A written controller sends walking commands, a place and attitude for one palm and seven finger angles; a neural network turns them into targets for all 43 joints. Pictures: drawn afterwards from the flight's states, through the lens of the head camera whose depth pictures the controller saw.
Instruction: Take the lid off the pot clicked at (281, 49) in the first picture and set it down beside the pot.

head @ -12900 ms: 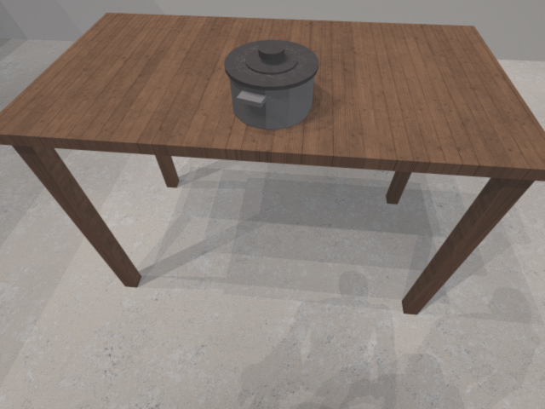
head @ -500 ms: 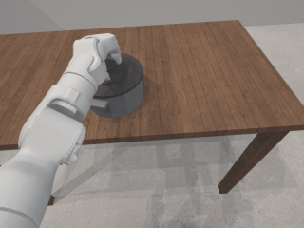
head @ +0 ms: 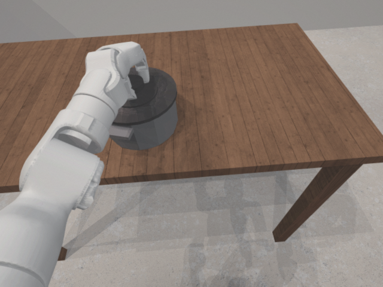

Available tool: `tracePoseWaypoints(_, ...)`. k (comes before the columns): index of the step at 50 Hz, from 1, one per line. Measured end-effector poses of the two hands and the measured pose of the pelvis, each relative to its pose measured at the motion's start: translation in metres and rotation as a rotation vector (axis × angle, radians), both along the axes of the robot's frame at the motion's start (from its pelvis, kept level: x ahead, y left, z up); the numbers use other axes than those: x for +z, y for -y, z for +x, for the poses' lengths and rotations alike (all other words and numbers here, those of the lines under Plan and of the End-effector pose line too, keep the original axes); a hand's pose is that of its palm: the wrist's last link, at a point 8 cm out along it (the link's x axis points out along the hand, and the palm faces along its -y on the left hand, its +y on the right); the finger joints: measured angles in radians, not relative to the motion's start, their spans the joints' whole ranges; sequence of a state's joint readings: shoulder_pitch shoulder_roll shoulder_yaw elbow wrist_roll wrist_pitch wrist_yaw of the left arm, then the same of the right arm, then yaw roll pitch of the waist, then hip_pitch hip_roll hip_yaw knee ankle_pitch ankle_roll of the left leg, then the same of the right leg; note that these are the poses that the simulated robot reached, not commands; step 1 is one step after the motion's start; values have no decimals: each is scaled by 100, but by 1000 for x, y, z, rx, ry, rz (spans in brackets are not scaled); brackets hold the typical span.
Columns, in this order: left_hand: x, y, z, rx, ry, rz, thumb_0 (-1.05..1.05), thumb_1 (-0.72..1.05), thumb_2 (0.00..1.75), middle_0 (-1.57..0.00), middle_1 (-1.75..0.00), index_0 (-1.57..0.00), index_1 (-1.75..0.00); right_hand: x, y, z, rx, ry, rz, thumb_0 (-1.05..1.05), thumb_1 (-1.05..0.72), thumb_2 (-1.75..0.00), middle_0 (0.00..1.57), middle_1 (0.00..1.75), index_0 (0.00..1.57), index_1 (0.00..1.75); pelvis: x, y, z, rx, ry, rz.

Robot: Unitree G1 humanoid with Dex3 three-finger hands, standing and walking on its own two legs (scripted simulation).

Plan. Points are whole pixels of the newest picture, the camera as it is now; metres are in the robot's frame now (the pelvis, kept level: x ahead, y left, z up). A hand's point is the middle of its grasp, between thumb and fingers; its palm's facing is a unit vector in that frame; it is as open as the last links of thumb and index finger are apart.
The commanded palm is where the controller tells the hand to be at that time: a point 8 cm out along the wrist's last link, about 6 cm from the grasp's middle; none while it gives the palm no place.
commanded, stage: close the fingers and squeeze the knob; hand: left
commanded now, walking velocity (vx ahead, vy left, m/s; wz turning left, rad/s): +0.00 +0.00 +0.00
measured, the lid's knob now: (131, 84) +0.51 +0.11 +0.15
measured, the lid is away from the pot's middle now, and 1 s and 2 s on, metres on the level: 0.00 0.00 0.02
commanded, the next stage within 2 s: lift the lid straight up in 0.70 s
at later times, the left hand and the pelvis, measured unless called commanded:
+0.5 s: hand (127, 84) +0.49 +0.11 +0.17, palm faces -0.37 -0.10 -0.93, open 8.3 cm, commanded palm +0.48 +0.12 +0.23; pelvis +0.00 +0.00 +0.00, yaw +0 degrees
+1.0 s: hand (127, 83) +0.49 +0.11 +0.18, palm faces -0.38 -0.10 -0.92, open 8.3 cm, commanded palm +0.47 +0.12 +0.24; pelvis +0.00 +0.00 +0.00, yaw +0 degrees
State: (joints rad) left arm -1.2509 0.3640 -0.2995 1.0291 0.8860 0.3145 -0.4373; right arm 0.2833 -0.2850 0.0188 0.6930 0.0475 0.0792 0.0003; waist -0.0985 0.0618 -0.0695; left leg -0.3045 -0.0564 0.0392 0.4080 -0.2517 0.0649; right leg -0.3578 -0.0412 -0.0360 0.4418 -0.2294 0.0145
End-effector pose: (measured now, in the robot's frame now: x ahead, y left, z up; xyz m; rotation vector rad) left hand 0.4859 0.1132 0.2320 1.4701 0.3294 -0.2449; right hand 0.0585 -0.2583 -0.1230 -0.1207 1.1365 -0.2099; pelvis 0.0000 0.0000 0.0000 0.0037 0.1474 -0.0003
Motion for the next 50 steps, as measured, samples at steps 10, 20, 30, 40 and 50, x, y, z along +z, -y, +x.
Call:
tracePoseWaypoints(10, 1, 1, 1, 3, -5, 5, 0, 12, 90, -56, -98, -59, -97, 1, 0, 2, 1, -1, -4, 0, -90, -90, 20, 30, 20, 30, 0, 0, 0, 1, -4, -1)
tracePoseWaypoints(20, 1, 0, 1, 3, -6, -4, 0, 13, 89, -55, -100, -59, -96, 1, -1, 0, -7, 1, -5, 0, -90, -90, 20, 30, 20, 30, 0, 0, -1, -3, -3, -1)
tracePoseWaypoints(30, 1, 0, 1, 5, -10, -4, 0, 13, 89, -56, -102, -60, -97, 2, 1, -8, -18, -10, -14, 0, -90, -90, 20, 30, 20, 30, 0, -1, -3, -5, -3, -2)
tracePoseWaypoints(40, 0, 1, 1, 6, -13, 6, 1, 13, 90, -58, -105, -59, -98, 0, 0, -15, -21, -26, -13, 0, -90, -90, 20, 30, 20, 30, 0, -2, -3, -3, -7, -1)
tracePoseWaypoints(50, 2, -1, 2, -2, -21, -10, 0, 14, 89, -58, -106, -59, -97, 0, -2, -11, -20, -3, -10, 0, -90, -90, 20, 30, 20, 30, 1, -2, -1, -4, 2, -2)
